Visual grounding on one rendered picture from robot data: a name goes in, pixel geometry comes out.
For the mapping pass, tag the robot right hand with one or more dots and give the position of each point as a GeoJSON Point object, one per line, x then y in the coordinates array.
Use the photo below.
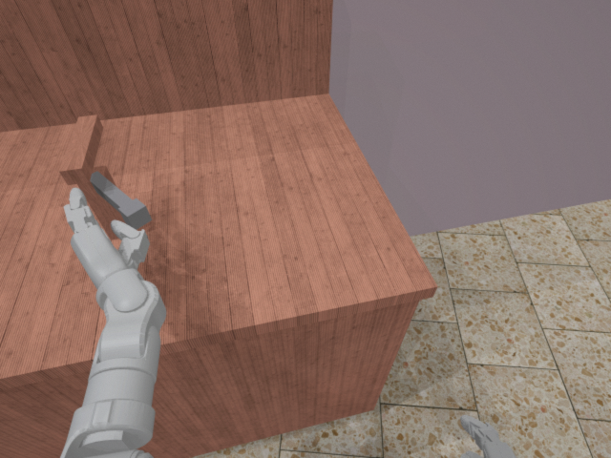
{"type": "Point", "coordinates": [487, 439]}

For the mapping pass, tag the tap lever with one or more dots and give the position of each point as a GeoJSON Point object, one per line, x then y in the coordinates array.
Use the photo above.
{"type": "Point", "coordinates": [133, 211]}

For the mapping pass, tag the robot left forearm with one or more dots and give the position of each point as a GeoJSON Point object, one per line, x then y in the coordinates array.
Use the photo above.
{"type": "Point", "coordinates": [117, 413]}

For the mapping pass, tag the robot left hand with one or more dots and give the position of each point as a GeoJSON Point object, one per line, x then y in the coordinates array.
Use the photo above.
{"type": "Point", "coordinates": [94, 249]}

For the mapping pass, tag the counter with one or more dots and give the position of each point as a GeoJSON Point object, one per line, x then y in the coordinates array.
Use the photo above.
{"type": "Point", "coordinates": [288, 279]}

